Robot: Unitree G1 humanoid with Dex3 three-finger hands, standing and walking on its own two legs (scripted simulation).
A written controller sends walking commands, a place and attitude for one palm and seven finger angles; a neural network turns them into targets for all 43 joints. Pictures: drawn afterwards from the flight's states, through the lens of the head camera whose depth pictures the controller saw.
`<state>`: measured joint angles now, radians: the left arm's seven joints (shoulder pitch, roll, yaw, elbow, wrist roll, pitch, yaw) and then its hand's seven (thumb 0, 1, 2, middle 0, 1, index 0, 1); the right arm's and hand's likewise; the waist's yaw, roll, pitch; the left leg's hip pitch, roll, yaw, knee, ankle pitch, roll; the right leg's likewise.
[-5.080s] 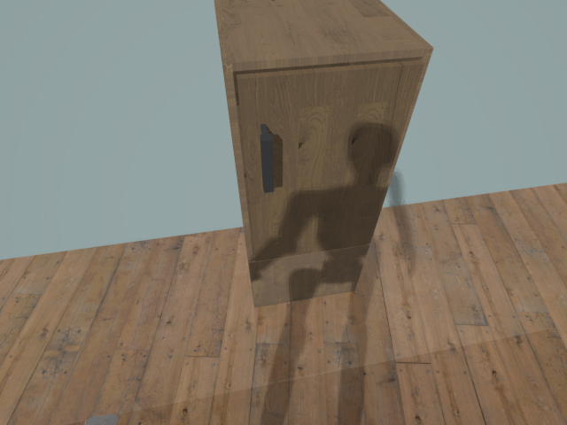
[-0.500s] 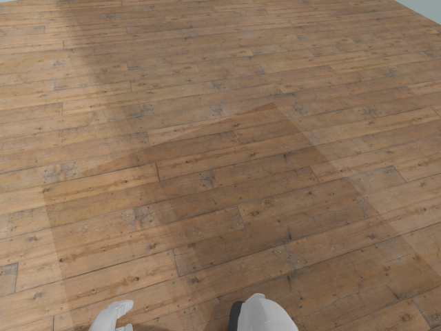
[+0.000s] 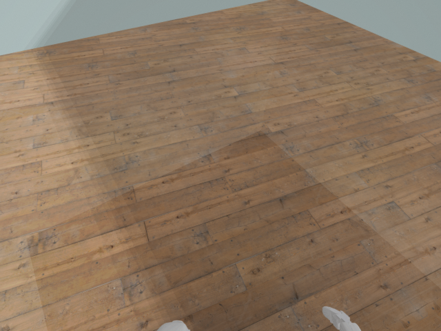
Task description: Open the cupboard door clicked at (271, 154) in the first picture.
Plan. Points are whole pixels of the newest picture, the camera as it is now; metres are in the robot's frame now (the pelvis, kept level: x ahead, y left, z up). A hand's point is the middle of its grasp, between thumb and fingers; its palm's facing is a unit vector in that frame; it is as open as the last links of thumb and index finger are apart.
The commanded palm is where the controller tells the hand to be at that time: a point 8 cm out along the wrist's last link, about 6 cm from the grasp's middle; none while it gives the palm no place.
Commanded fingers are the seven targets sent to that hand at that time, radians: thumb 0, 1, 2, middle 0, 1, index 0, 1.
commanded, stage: walk to a spot facing it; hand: left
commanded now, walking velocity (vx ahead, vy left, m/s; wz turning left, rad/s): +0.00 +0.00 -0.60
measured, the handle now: out of the picture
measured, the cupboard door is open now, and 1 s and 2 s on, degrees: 0 0 0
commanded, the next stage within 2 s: turn to face it in 0.34 s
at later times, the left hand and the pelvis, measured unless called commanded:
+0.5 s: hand (176, 256) +0.30 +0.15 -0.16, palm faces -0.35 -0.90 -0.25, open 7.4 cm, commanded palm none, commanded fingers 0.00 0.90 0.90 -0.20 -0.30 -0.20 -0.30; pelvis +0.11 +0.00 -0.01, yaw -20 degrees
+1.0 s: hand (151, 287) +0.23 +0.19 -0.18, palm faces -0.09 -0.98 -0.19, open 7.4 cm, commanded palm none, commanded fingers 0.00 0.90 0.90 -0.20 -0.30 -0.20 -0.30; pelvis +0.12 +0.01 -0.01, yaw -7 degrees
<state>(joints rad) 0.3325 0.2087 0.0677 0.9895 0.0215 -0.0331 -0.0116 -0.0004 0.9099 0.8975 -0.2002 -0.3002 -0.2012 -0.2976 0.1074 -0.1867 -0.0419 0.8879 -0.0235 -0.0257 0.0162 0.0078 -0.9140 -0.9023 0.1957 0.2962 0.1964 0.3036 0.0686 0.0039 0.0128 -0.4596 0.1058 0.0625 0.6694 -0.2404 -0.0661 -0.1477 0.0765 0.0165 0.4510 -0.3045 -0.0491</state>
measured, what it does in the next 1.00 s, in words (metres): walks ahead: left foot, then right foot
